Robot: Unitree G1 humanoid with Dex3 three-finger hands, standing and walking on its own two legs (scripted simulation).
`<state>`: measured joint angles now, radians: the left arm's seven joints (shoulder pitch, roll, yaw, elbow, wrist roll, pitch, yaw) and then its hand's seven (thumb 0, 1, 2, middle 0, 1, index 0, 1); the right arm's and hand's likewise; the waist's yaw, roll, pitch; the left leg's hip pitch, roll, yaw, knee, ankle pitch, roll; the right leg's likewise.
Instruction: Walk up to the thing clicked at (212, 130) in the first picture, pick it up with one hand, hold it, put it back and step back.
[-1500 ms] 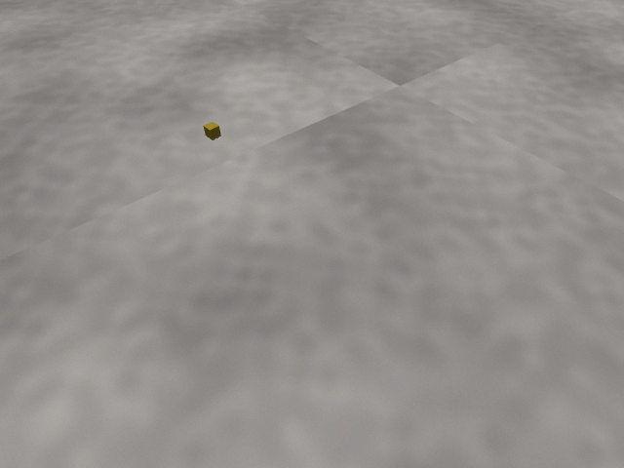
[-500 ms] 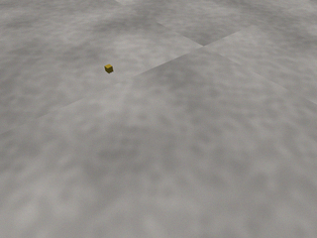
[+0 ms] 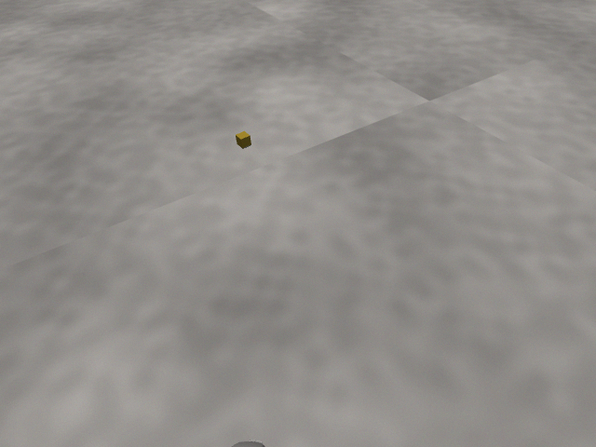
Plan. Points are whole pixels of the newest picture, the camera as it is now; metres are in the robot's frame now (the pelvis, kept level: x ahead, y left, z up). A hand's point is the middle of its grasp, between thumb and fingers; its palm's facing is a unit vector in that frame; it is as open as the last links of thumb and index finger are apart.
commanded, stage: walk up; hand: left
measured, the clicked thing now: (243, 139) +1.88 +0.46 -0.75
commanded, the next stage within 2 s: none
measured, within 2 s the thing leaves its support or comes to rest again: neither
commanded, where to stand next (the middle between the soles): +1.56 +0.15 m, yaw +5 degrees
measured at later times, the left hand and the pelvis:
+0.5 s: hand (140, 315) +0.37 +0.33 -0.13, palm faces +0.03 -0.94 -0.35, open 7.4 cm; pelvis +0.28 +0.06 -0.01, yaw +4 degrees
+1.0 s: hand (180, 246) +0.55 +0.31 -0.14, palm faces +0.11 -0.92 -0.38, open 7.4 cm; pelvis +0.57 +0.03 +0.00, yaw +6 degrees
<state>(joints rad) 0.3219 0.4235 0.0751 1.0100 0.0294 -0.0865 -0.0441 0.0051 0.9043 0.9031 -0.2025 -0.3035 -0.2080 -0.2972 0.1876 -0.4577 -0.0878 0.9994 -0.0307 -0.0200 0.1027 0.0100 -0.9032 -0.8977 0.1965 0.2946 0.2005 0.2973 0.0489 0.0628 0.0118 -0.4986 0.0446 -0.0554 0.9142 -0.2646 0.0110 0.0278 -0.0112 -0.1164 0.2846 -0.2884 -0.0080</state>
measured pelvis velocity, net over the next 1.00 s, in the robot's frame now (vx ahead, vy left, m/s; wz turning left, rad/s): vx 0.57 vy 0.03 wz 0.11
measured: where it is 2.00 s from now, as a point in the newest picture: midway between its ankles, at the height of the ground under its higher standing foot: (297, 251)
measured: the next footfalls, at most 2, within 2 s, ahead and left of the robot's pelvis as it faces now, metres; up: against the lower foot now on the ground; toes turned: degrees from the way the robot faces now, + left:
left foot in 0.18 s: +0.27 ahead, +0.18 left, +0.00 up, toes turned +8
right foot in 0.64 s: +0.57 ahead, -0.09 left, +0.00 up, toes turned -1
